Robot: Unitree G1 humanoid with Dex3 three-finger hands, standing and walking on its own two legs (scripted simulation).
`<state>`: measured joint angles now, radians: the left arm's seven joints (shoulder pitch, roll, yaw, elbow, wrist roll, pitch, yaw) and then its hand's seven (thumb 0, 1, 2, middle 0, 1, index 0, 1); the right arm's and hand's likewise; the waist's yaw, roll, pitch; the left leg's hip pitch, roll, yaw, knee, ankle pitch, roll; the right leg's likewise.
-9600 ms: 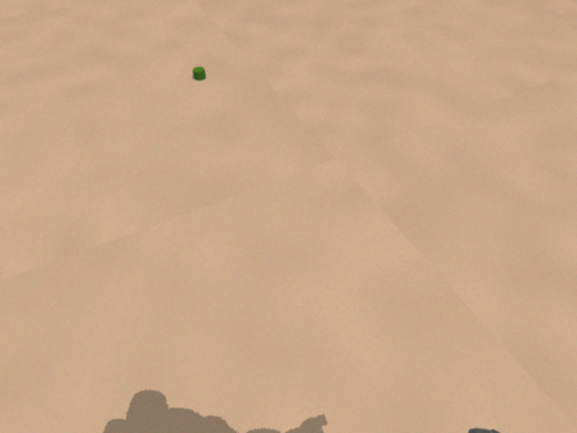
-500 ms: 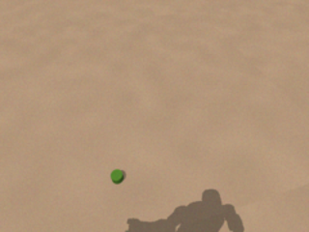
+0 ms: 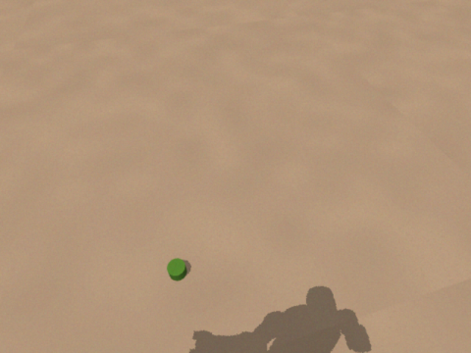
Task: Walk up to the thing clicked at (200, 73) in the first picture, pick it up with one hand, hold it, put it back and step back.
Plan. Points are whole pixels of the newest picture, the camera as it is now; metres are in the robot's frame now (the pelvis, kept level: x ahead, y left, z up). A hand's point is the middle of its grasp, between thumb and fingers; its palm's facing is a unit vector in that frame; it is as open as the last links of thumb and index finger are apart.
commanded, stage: stand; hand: left
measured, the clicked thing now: (177, 269) +0.54 +0.25 -0.76
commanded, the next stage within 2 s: walk up in 0.76 s
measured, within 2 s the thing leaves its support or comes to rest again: neither
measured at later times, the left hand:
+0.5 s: hand out of the picture +0.07 +0.25 -0.16, palm faces -0.01 -0.94 -0.35, open 7.4 cm
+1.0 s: hand out of the picture +0.04 +0.32 -0.15, palm faces +0.04 -0.91 -0.41, open 7.4 cm
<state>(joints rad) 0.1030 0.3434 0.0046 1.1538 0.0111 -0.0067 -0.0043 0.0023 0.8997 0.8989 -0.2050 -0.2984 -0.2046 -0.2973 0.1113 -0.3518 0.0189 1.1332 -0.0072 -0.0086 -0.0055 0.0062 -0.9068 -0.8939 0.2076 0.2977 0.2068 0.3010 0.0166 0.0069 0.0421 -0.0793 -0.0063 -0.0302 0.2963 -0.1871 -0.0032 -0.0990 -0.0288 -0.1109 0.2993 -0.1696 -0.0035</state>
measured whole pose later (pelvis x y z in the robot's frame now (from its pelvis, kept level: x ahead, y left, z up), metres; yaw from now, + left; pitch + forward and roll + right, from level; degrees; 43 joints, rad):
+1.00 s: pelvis +0.02 +0.03 -0.01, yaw +1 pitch -3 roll -1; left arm 0.27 0.41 0.08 1.02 0.05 -0.05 -0.02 0.00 0.90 0.90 -0.21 -0.30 -0.21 -0.30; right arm 0.22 -0.42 -0.09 0.99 -0.04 0.02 0.08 0.01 -0.91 -0.89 0.21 0.30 0.21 0.30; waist 0.03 0.02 0.07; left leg -0.37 0.09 -0.04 0.74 -0.38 0.00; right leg -0.06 -0.07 -0.12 0.38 -0.26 0.00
